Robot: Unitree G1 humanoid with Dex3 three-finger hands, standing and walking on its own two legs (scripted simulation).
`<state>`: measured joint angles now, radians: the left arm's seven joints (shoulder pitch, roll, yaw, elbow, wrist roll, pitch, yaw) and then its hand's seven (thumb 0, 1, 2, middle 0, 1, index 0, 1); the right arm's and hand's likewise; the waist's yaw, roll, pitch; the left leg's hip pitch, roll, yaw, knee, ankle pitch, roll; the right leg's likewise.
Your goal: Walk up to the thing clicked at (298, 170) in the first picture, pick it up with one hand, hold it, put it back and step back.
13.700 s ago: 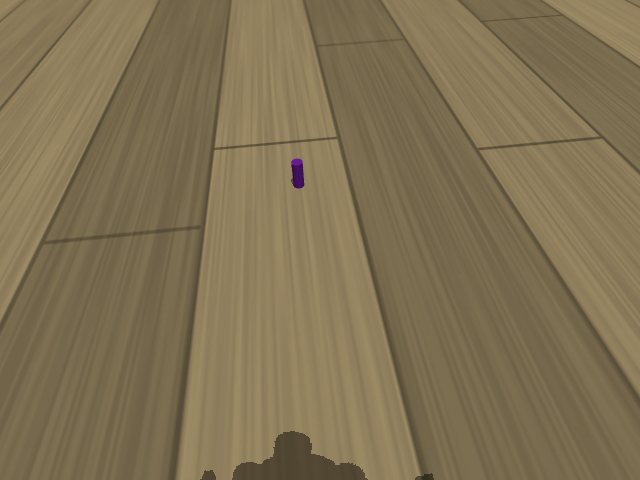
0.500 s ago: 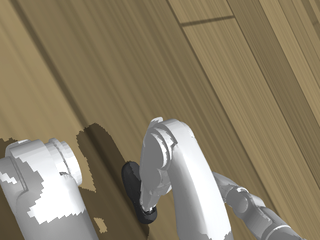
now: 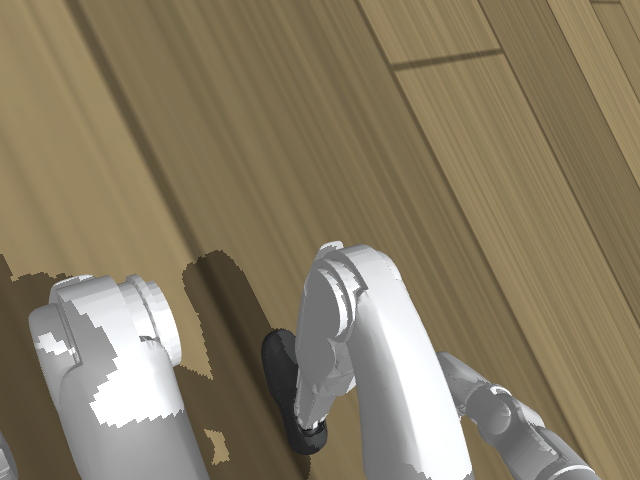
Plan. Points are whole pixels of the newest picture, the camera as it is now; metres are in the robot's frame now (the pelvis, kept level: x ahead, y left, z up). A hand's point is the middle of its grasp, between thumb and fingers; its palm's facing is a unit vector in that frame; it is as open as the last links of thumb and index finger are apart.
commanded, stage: settle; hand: left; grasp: from the side
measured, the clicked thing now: out of the picture +0.40 +0.33 -0.17
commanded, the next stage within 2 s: lift in 1.58 s
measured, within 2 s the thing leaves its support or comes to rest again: neither
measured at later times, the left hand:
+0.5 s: hand out of the picture +0.38 +0.34 -0.03, palm faces +0.41 -0.91 -0.04, open 7.4 cm
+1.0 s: hand out of the picture +0.39 +0.33 +0.04, palm faces +0.41 -0.91 -0.04, open 7.4 cm
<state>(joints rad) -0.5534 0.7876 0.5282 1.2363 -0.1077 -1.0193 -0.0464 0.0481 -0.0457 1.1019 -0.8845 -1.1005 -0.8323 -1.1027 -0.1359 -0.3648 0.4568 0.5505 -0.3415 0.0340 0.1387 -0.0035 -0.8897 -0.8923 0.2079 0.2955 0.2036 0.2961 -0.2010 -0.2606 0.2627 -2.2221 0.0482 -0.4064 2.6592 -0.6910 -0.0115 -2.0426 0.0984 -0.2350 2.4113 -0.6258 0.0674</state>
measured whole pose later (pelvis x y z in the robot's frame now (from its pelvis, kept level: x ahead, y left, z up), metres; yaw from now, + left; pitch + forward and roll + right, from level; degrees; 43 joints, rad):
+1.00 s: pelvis +0.03 -0.03 +0.06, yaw +10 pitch +30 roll -6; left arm -0.52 0.45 0.50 0.80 -0.20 -0.60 -0.26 0.05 -0.05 1.10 -0.91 -1.07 -0.86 -1.07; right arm 0.04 -0.30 0.06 0.67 -0.09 0.05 0.06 0.00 -0.89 -0.89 0.20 0.29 0.20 0.30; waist -0.08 -0.02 -0.07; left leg -2.22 0.06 -0.17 2.37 -0.69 -0.05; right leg -2.14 0.01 -0.08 2.31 -0.71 0.01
